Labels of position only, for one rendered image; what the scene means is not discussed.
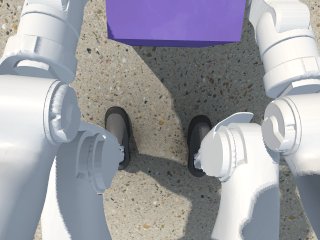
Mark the right robot foot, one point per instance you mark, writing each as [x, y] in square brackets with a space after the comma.
[198, 128]

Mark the right robot upper arm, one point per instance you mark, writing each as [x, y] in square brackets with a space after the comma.
[291, 126]

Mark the robot left forearm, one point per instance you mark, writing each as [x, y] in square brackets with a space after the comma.
[46, 40]

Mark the carton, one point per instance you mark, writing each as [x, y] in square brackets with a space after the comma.
[175, 23]

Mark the left robot upper arm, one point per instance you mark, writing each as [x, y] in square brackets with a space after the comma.
[37, 115]

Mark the robot right forearm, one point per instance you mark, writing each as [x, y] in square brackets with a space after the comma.
[287, 47]

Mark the left robot foot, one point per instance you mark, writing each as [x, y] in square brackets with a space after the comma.
[117, 122]

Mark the robot foot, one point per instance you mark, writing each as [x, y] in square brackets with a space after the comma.
[117, 122]
[198, 128]

